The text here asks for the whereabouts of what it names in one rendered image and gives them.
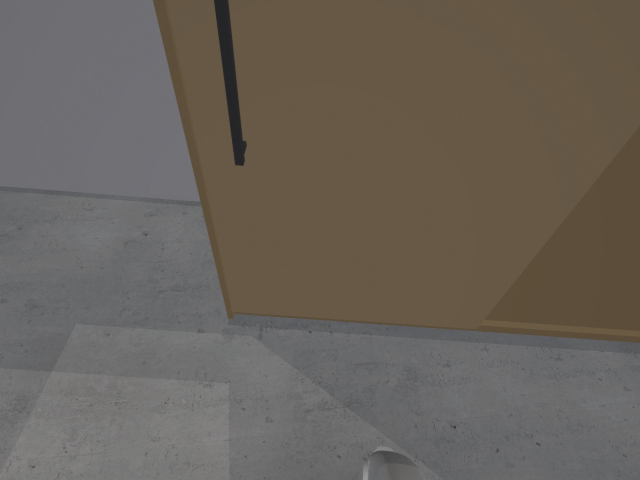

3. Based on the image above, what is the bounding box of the robot right thigh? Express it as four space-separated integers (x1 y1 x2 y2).
359 451 427 480

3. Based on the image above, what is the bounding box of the wardrobe door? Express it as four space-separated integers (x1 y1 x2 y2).
484 127 640 331
167 0 640 329

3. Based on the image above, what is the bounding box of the handle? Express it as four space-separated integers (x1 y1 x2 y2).
214 0 247 166

